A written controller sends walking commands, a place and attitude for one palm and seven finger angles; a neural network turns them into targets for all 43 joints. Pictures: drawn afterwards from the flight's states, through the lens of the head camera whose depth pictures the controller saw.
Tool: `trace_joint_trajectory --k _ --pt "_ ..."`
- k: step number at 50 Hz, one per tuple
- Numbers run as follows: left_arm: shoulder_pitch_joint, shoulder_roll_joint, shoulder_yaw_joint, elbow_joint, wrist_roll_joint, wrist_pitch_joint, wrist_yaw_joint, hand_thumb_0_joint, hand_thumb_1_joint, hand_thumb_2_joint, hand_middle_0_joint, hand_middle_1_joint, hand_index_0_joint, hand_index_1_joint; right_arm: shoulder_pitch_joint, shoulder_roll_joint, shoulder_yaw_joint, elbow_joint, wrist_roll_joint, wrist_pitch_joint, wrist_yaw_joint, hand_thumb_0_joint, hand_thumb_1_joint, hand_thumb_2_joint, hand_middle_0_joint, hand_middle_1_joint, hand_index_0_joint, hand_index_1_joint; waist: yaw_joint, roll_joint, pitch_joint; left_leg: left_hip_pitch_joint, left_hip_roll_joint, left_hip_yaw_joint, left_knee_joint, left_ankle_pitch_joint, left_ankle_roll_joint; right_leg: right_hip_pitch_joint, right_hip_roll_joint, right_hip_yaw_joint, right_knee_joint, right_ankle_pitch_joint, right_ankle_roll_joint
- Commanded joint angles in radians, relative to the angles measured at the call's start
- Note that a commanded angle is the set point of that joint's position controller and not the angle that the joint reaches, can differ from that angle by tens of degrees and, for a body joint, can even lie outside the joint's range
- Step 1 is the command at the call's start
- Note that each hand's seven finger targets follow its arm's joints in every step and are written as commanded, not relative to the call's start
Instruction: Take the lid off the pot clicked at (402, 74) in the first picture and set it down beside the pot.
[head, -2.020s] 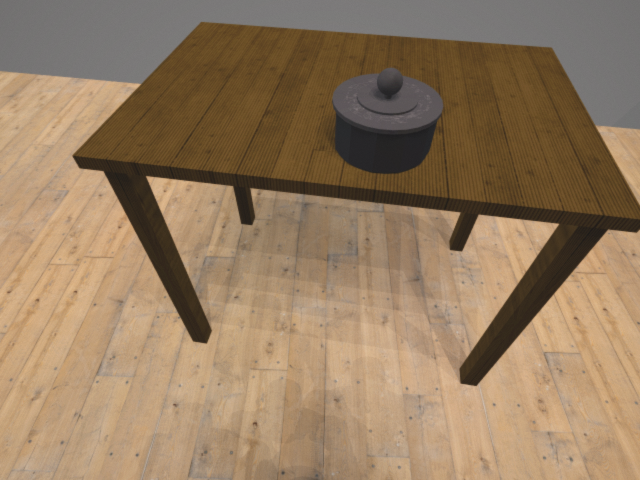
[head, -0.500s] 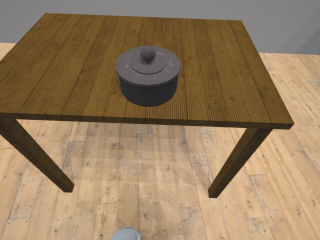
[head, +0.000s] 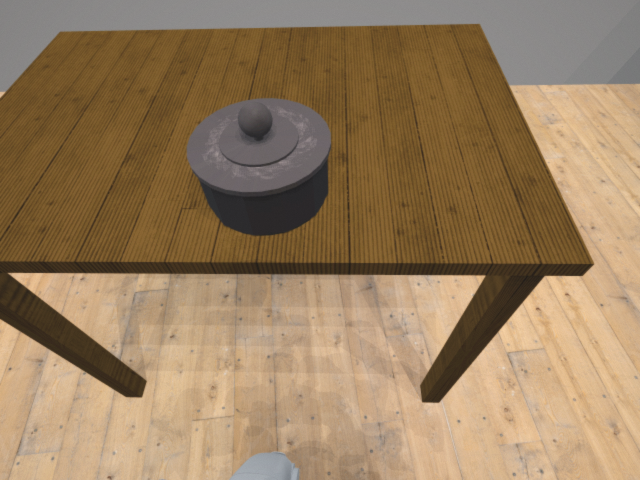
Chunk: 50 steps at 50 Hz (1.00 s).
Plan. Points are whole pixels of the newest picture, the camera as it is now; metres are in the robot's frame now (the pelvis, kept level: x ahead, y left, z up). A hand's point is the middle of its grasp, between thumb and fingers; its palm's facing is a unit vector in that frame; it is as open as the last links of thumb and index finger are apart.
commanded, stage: come to a stop and stand still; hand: left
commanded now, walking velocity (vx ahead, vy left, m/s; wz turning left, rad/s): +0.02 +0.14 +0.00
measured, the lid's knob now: (255, 119) +0.51 +0.12 +0.16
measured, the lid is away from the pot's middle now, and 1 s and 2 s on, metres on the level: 0.00 0.00 0.00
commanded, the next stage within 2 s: look again from close up in 0.46 s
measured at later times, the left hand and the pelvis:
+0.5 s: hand out of the picture +0.00 +0.23 -0.17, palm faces +0.06 -0.97 -0.23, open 7.4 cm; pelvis -0.03 +0.04 +0.01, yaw +0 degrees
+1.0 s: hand out of the picture -0.02 +0.20 -0.16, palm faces +0.01 -0.98 -0.22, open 7.4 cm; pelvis -0.04 +0.02 +0.00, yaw -1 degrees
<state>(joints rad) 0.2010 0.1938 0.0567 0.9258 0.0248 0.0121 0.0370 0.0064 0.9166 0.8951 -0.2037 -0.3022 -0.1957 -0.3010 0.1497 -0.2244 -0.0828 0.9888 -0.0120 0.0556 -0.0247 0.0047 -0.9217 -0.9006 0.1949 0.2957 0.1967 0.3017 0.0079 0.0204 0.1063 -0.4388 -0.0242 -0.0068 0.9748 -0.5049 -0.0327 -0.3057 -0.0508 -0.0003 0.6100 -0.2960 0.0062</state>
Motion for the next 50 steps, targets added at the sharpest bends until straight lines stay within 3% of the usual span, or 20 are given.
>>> trace_joint_trajectory --k 1,5,8,9,10,11,12,14,17,20,22,24,25,26,27,28,30,33,38,50 --pt "0.108 0.188 0.047 -0.04 0.006 -0.011 0.02 0.0 0.9 0.9 -0.2 -0.3 -0.2 -0.3 -0.008 -0.045 0.002 -0.085 0.003 -0.021 0.003 0.0 -0.9 -0.9 0.2 0.3 0.2 0.3 0.043 -0.21 -0.159 -0.104 0.009 -0.023 0.045 -0.009 -0.015 0.27 -0.269 0.234 -0.154 0.801 -0.233" --pt "0.076 0.209 0.048 -0.06 0.01 -0.004 0.015 0.0 0.9 0.9 -0.2 -0.3 -0.2 -0.3 0.012 -0.034 0.009 -0.093 0.009 -0.031 0.011 0.0 -0.9 -0.9 0.2 0.3 0.2 0.3 0.03 -0.21 -0.164 0.03 0.005 0.002 -0.166 0.025 -0.005 0.183 -0.257 0.241 -0.183 0.607 -0.215" --pt "0.019 0.193 0.043 -0.066 -0.001 0.006 0.007 0.0 0.9 0.9 -0.2 -0.3 -0.2 -0.3 0.138 -0.029 0.017 -0.053 0.008 -0.051 0.009 0.0 -0.9 -0.9 0.2 0.3 0.2 0.3 -0.031 -0.187 -0.177 0.288 -0.009 0.044 -0.532 0.286 0.006 0.052 -0.163 0.163 -0.117 0.375 -0.106" --pt "0.03 0.163 0.033 -0.065 -0.006 0.011 0.002 0.0 0.9 0.9 -0.2 -0.3 -0.2 -0.3 0.14 -0.07 0.013 -0.051 0.006 -0.059 0.009 0.0 -0.9 -0.9 0.2 0.3 0.2 0.3 -0.029 -0.09 -0.196 0.381 0.066 -0.027 -0.585 0.345 0.028 -0.027 -0.106 0.116 -0.047 0.197 -0.063" --pt "0.049 0.104 0.024 -0.077 -0.009 0.019 -0.002 0.0 0.9 0.9 -0.2 -0.3 -0.2 -0.3 0.116 -0.146 0.002 -0.072 -0.008 -0.061 0.008 0.0 -0.9 -0.9 0.2 0.3 0.2 0.3 -0.018 0.162 -0.151 0.353 0.254 -0.269 -0.655 0.418 0.112 -0.153 0.001 0.022 0.056 -0.091 -0.002" --pt "0.028 0.09 0.013 -0.077 -0.009 0.019 0.0 0.0 0.9 0.9 -0.2 -0.3 -0.2 -0.3 0.088 -0.173 0.008 -0.088 -0.015 -0.05 0.011 0.0 -0.9 -0.9 0.2 0.3 0.2 0.3 -0.026 0.226 -0.095 0.185 0.343 -0.353 -0.72 0.391 0.201 -0.118 0.037 -0.013 0.185 -0.267 0.017" --pt "0.001 0.099 0.013 -0.053 -0.005 0.025 0.006 0.0 0.9 0.9 -0.2 -0.3 -0.2 -0.3 0.07 -0.13 0.02 -0.077 -0.021 -0.057 0.003 0.0 -0.9 -0.9 0.2 0.3 0.2 0.3 -0.029 0.262 -0.088 0.145 0.31 -0.366 -0.764 0.361 0.216 -0.103 0.029 0.042 0.285 -0.262 0.012" --pt "0.039 0.111 0.014 -0.013 -0.007 0.022 -0.006 0.0 0.9 0.9 -0.2 -0.3 -0.2 -0.3 0.027 -0.101 0.033 -0.076 -0.015 -0.06 -0.008 0.0 -0.9 -0.9 0.2 0.3 0.2 0.3 0.009 0.154 -0.096 0.192 0.275 -0.303 -0.725 0.434 0.224 -0.118 0.021 0.058 0.349 -0.2 0.002" --pt "0.048 0.085 0.002 0.015 -0.011 0.013 -0.012 0.0 0.9 0.9 -0.2 -0.3 -0.2 -0.3 0.049 -0.098 0.036 -0.047 -0.01 -0.063 -0.012 0.0 -0.9 -0.9 0.2 0.3 0.2 0.3 0.0 0.116 -0.117 0.281 0.231 -0.204 -0.701 0.555 0.207 -0.085 0.016 0.02 0.247 -0.171 0.012" --pt "0.053 0.064 -0.008 0.03 -0.016 0.006 -0.011 0.0 0.9 0.9 -0.2 -0.3 -0.2 -0.3 0.094 -0.087 0.035 -0.015 -0.011 -0.062 -0.013 0.0 -0.9 -0.9 0.2 0.3 0.2 0.3 -0.012 0.083 -0.114 0.295 0.231 -0.203 -0.688 0.574 0.198 0.003 0.014 -0.002 0.038 -0.146 0.007" --pt "0.114 0.063 -0.009 0.065 -0.015 -0.004 -0.007 0.0 0.9 0.9 -0.2 -0.3 -0.2 -0.3 0.09 -0.082 0.038 0.002 -0.001 -0.065 -0.011 0.0 -0.9 -0.9 0.2 0.3 0.2 0.3 0.01 0.052 -0.137 0.276 0.193 -0.171 -0.641 0.494 0.154 0.113 0.011 -0.005 -0.169 0.019 0.006" --pt "0.109 0.112 -0.007 0.074 -0.012 -0.019 -0.001 0.0 0.9 0.9 -0.2 -0.3 -0.2 -0.3 0.098 -0.029 0.047 0.008 0.011 -0.066 -0.006 0.0 -0.9 -0.9 0.2 0.3 0.2 0.3 -0.003 -0.054 -0.065 0.161 0.101 -0.106 -0.586 0.34 0.074 0.16 -0.087 0.141 -0.303 0.134 -0.041" --pt "0.106 0.127 -0.008 0.077 -0.013 -0.02 -0.003 0.0 0.9 0.9 -0.2 -0.3 -0.2 -0.3 0.095 -0.019 0.052 0.009 0.008 -0.068 -0.003 0.0 -0.9 -0.9 0.2 0.3 0.2 0.3 -0.012 -0.054 -0.05 0.194 0.063 -0.074 -0.591 0.292 0.051 0.095 -0.139 0.175 -0.305 0.131 -0.071" --pt "0.134 0.104 -0.034 0.088 0.009 -0.036 0.031 0.0 0.9 0.9 -0.2 -0.3 -0.2 -0.3 0.057 -0.073 0.058 -0.039 0.005 -0.077 0.007 0.0 -0.9 -0.9 0.2 0.3 0.2 0.3 -0.011 0.011 -0.035 0.235 0.077 -0.032 -0.462 0.347 0.028 0.036 -0.094 0.154 -0.22 0.212 -0.061" --pt "0.083 0.134 -0.032 0.045 -0.004 -0.038 0.026 0.0 0.9 0.9 -0.2 -0.3 -0.2 -0.3 0.123 -0.043 0.057 -0.045 -0.002 -0.071 0.015 0.0 -0.9 -0.9 0.2 0.3 0.2 0.3 -0.037 -0.012 -0.129 0.226 0.092 -0.062 -0.504 0.221 0.044 0.046 -0.079 0.118 -0.213 -0.077 -0.07" --pt "0.069 0.126 -0.034 0.03 -0.005 -0.036 0.019 0.0 0.9 0.9 -0.2 -0.3 -0.2 -0.3 0.117 -0.073 0.057 -0.058 -0.007 -0.066 0.019 0.0 -0.9 -0.9 0.2 0.3 0.2 0.3 -0.033 -0.022 -0.086 0.169 0.094 -0.081 -0.528 0.133 0.06 0.008 -0.046 0.105 -0.209 -0.197 -0.067" --pt "0.094 0.114 -0.032 0.022 -0.006 -0.029 0.01 0.0 0.9 0.9 -0.2 -0.3 -0.2 -0.3 0.112 -0.082 0.049 -0.086 -0.009 -0.061 0.017 0.0 -0.9 -0.9 0.2 0.3 0.2 0.3 -0.022 0.051 -0.078 0.134 0.111 -0.129 -0.572 0.093 0.081 -0.002 -0.011 0.065 -0.15 -0.156 -0.068" --pt "0.123 0.091 -0.047 0.036 -0.008 -0.041 0.007 0.0 0.9 0.9 -0.2 -0.3 -0.2 -0.3 0.108 -0.07 0.056 -0.087 -0.001 -0.068 0.017 0.0 -0.9 -0.9 0.2 0.3 0.2 0.3 -0.012 -0.073 -0.027 0.111 0.091 -0.1 -0.558 0.155 0.083 -0.008 -0.024 0.112 -0.198 -0.116 -0.069" --pt "0.123 0.098 -0.049 0.043 -0.014 -0.047 0.008 0.0 0.9 0.9 -0.2 -0.3 -0.2 -0.3 0.142 -0.053 0.063 -0.046 0.004 -0.08 0.013 0.0 -0.9 -0.9 0.2 0.3 0.2 0.3 -0.021 -0.101 -0.037 0.17 0.079 -0.067 -0.53 0.255 0.074 -0.008 -0.041 0.134 -0.216 -0.043 -0.071" --pt "0.133 0.103 -0.045 0.065 -0.016 -0.039 0.006 0.0 0.9 0.9 -0.2 -0.3 -0.2 -0.3 0.134 -0.042 0.065 0.019 0.004 -0.088 0.002 0.0 -0.9 -0.9 0.2 0.3 0.2 0.3 -0.005 -0.028 -0.046 0.193 0.094 -0.066 -0.552 0.303 0.068 0.028 -0.031 0.115 -0.217 0.025 -0.061"
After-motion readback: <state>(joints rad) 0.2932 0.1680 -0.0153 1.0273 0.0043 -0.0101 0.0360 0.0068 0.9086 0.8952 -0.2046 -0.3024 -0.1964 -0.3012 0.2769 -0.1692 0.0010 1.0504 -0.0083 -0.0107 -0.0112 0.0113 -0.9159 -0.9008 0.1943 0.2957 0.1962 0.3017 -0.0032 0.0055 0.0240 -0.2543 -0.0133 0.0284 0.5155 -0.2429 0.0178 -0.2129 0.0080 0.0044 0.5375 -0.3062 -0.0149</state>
